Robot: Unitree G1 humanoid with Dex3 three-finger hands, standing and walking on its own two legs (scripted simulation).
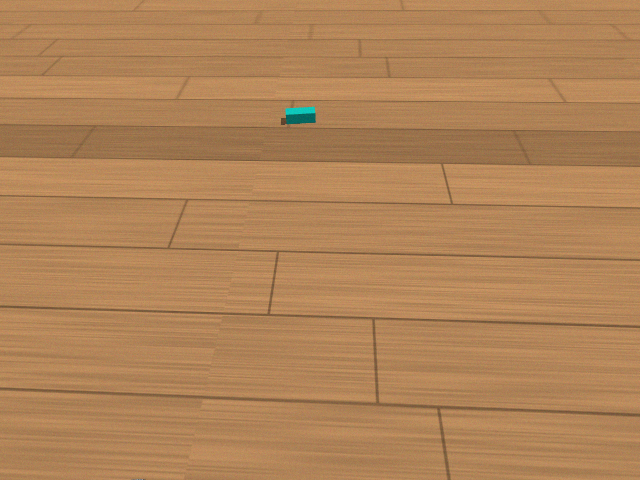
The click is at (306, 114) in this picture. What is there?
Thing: lying carton
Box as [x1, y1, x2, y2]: [286, 107, 315, 123]
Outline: 314,107 286,108 286,122 315,122
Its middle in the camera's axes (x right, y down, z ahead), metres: -0.12 -0.71 +2.22
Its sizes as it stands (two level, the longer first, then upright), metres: 0.169 0.068 0.061
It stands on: the floor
